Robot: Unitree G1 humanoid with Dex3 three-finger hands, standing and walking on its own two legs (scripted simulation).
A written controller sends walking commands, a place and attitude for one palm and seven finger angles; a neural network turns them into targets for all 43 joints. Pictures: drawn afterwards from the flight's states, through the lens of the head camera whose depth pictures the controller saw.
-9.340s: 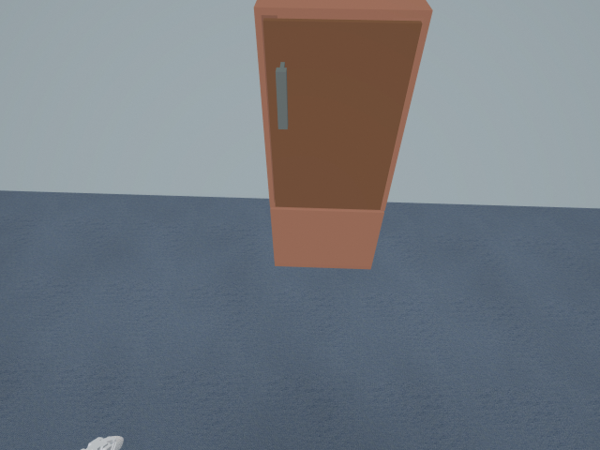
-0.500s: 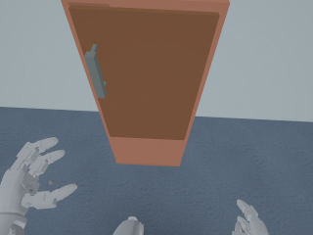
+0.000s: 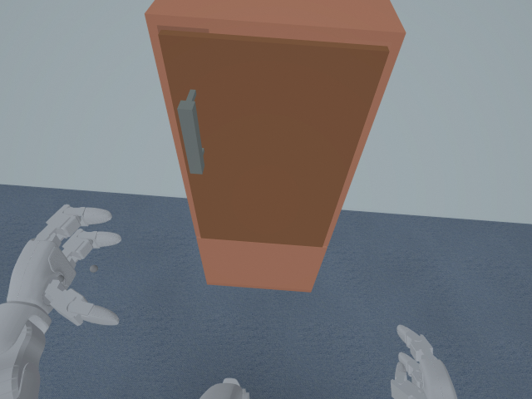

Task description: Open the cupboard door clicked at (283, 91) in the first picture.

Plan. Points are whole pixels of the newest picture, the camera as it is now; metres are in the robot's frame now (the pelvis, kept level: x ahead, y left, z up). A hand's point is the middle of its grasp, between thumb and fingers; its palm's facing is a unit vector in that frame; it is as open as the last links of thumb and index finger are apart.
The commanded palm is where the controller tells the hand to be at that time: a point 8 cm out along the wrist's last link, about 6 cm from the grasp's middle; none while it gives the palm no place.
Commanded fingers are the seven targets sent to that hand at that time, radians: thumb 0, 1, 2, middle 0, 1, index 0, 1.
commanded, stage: raise the hand with hooked fingers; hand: left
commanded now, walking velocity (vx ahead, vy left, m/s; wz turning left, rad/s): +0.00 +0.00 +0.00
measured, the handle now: (194, 133) +0.56 +0.18 +0.07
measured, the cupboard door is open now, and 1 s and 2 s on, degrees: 0 0 0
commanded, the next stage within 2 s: move the hooked fingers beside the handle in 0.70 s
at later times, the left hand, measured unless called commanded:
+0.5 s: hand (95, 245) +0.29 +0.26 +0.09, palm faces +0.03 -1.00 -0.03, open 14.0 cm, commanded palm +0.26 +0.31 +0.10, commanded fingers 0.00 -0.50 0.30 -0.30 -1.20 -0.30 -1.20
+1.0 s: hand (111, 230) +0.32 +0.24 +0.09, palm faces +0.04 -1.00 -0.03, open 14.0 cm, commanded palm +0.29 +0.29 +0.09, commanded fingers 0.00 -0.50 0.30 -0.30 -1.20 -0.30 -1.20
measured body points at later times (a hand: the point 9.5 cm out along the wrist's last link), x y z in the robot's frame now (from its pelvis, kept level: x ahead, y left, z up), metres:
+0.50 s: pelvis +0.00 -0.01 +0.01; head +0.03 +0.00 +0.46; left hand +0.28 +0.31 +0.09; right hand +0.15 -0.27 -0.06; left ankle +0.07 +0.06 -0.69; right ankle -0.02 -0.13 -0.69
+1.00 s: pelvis +0.01 -0.03 +0.01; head +0.05 -0.02 +0.46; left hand +0.31 +0.30 +0.10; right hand +0.16 -0.28 -0.07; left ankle +0.07 +0.06 -0.69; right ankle -0.02 -0.13 -0.69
